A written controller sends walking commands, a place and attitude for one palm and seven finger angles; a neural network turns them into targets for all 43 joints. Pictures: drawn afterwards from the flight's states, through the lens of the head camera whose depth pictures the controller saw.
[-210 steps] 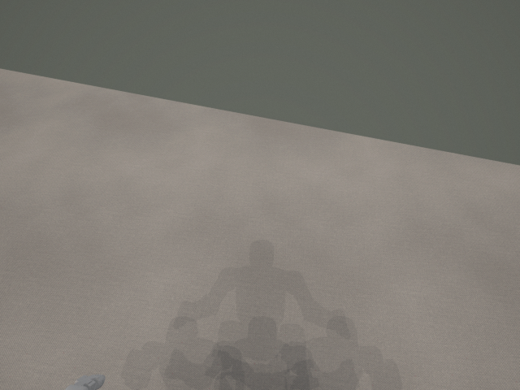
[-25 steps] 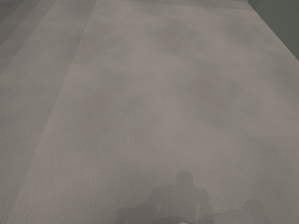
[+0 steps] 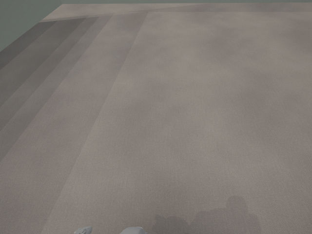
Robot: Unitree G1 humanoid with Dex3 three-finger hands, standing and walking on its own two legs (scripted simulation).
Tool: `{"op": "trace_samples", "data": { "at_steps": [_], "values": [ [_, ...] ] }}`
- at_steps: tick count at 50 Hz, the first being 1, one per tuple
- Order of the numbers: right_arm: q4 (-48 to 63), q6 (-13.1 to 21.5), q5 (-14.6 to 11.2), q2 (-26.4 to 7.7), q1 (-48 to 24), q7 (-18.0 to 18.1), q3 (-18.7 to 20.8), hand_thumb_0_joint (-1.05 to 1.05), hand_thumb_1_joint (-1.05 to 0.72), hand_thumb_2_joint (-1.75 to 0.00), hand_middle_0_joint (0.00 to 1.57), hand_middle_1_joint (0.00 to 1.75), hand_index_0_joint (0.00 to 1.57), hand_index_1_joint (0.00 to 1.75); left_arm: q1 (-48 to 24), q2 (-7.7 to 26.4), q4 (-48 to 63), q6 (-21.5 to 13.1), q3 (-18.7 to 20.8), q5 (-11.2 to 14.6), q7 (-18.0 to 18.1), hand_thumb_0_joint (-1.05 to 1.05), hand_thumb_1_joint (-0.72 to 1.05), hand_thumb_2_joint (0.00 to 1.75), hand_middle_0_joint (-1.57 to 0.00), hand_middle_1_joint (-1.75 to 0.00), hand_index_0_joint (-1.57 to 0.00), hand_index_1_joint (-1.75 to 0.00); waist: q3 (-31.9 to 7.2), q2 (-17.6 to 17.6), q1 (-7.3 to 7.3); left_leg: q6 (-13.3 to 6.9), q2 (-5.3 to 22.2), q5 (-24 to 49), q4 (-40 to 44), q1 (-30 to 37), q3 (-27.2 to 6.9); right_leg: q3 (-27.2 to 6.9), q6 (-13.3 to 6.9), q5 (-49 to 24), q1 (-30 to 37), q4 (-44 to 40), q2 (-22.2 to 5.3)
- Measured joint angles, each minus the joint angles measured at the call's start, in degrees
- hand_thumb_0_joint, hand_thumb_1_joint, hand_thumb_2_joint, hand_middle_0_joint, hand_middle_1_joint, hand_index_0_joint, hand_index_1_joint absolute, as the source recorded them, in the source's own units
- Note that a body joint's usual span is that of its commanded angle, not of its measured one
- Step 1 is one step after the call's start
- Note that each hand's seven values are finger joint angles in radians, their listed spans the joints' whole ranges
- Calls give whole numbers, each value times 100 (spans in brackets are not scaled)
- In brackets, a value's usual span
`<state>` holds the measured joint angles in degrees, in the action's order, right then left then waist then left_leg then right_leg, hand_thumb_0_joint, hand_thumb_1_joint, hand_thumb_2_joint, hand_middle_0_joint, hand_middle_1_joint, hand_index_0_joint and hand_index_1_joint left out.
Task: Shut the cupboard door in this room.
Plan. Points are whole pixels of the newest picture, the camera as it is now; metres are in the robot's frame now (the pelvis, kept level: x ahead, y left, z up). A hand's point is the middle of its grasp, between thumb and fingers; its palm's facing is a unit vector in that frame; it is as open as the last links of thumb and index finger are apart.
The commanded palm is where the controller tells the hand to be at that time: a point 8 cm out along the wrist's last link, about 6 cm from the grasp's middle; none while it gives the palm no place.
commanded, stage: turn or walk to find it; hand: left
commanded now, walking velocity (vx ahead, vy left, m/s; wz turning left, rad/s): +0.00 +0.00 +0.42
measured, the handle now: out of the picture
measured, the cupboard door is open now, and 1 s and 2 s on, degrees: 86 86 86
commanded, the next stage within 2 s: none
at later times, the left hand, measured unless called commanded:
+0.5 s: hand out of the picture -0.04 +0.26 -0.17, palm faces +0.28 -0.93 -0.25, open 7.4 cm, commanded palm none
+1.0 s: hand out of the picture -0.07 +0.19 -0.15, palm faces +0.44 -0.86 -0.26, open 7.4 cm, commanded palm none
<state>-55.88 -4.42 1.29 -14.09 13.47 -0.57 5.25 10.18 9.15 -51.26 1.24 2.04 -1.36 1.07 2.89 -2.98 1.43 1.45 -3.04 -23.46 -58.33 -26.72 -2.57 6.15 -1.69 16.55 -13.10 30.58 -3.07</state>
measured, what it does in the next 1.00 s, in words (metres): steps on the spot, turning left: left foot, then right foot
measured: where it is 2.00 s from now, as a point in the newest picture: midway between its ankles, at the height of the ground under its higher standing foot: outside the picture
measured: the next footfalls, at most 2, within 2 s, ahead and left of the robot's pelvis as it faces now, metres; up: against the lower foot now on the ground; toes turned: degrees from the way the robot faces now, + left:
left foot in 0.32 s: -0.01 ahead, +0.15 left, +0.00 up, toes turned +14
right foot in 0.72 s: +0.04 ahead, -0.08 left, +0.00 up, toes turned +14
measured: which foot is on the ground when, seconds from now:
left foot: up 0.00-0.30, down 0.32-0.74, up 0.76-1.00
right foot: down 0.00-0.32, up 0.34-0.70, down 0.72-1.00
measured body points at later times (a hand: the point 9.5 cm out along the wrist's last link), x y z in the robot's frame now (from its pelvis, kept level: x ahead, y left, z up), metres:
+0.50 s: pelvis -0.03 +0.04 +0.00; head -0.01 +0.06 +0.45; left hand -0.06 +0.31 -0.15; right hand +0.12 -0.18 -0.13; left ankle -0.05 +0.14 -0.74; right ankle -0.01 -0.10 -0.67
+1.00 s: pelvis -0.05 +0.00 +0.00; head -0.01 -0.02 +0.45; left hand -0.09 +0.24 -0.13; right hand +0.10 -0.23 -0.16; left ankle -0.13 +0.13 -0.66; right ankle +0.00 -0.09 -0.74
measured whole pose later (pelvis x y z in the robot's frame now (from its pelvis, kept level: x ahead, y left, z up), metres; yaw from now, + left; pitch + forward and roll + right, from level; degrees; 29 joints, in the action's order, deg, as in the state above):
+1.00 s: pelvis -0.05 +0.00 +0.00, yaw +26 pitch -1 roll +2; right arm -57.2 -4.9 1.2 -14.6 13.7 -0.9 5.2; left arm 13.2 8.8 -53.2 0.9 1.9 -1.7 1.1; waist 3.4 -1.7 0.9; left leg 4.0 1.4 -22.1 -61.2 -25.9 -0.7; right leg 11.0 -1.5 15.3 -11.7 28.0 -5.5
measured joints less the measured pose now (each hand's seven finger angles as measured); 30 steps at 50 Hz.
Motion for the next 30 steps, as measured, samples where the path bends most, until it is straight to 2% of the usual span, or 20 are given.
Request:
{"op": "trace_samples", "data": {
  "at_steps": [3,6,12,15,16,17,19,21,23,26,30],
  "values": [
    [-23,-11,3,-57,9,-35,32,0,-91,-89,20,30,20,30,116,-19,-79,5,-10,-13,6,0,90,90,-20,-30,-20,-30,20,29,14,123,209,248,-628,-137,86,165,2,-94,109,-178,-72],
    [-65,-35,0,-68,7,-40,23,0,-91,-89,19,30,19,30,215,-5,-153,-4,-5,-31,5,0,90,90,-20,-30,-20,-30,44,114,-20,211,378,183,-416,21,149,311,14,-120,142,-236,-165],
    [-110,-21,-55,-22,-185,-19,-71,0,-91,-89,19,30,19,30,366,131,-287,-10,45,-72,-25,0,90,90,-20,-30,-20,-30,147,305,-190,215,498,-204,1044,658,418,584,120,-60,25,-51,-397],
    [-28,80,-73,22,-301,-8,-132,0,-91,-89,19,30,19,30,445,267,-370,31,104,-54,-26,0,90,90,-20,-30,-20,-30,157,404,-234,140,463,276,2162,1115,617,728,245,82,-129,281,-541],
    [26,138,-67,14,-313,-16,-149,0,-91,-89,19,30,19,30,495,311,-379,61,125,-29,-30,0,90,90,-20,-30,-20,-30,117,399,-237,1,466,547,2571,1265,629,775,299,181,-243,500,-577],
    [43,186,-55,69,-370,-11,-153,0,-91,-89,19,30,19,30,495,389,-408,113,159,-10,-31,0,90,90,-20,-30,-20,-30,133,508,-255,-143,391,551,2536,1216,648,656,379,544,-414,862,-633],
    [95,254,-34,171,-449,11,-197,0,-91,-89,19,30,19,30,476,506,-477,255,199,-11,-6,0,90,90,-20,-30,-20,-30,157,621,-288,-276,322,500,2416,1158,646,244,463,1178,-794,1792,-526],
    [139,296,-25,236,-462,61,-237,0,-91,-89,20,30,20,30,427,557,-543,327,225,-4,-15,0,90,90,-20,-30,-20,-29,139,605,-271,-308,297,578,2543,1201,569,-12,501,1162,-1085,2533,-383],
    [153,309,-25,275,-459,91,-273,0,-91,-89,20,30,20,30,377,571,-540,316,234,3,-45,0,91,90,-20,-30,-20,-29,113,568,-267,-315,260,732,2761,1276,491,-150,540,945,-1248,2890,-312],
    [157,309,-29,303,-438,98,-299,0,-91,-89,20,30,20,30,303,540,-461,279,218,15,-64,0,91,90,-19,-30,-19,-29,67,491,-252,-340,195,921,3017,1348,376,-269,592,781,-1271,2837,-259],
    [168,281,-12,306,-383,84,-284,0,-91,-89,20,30,20,30,167,440,-327,257,185,27,-58,0,91,90,-19,-30,-19,-29,22,368,-180,-325,117,1055,3126,1319,213,-360,608,834,-1066,2244,-178]
  ]
}}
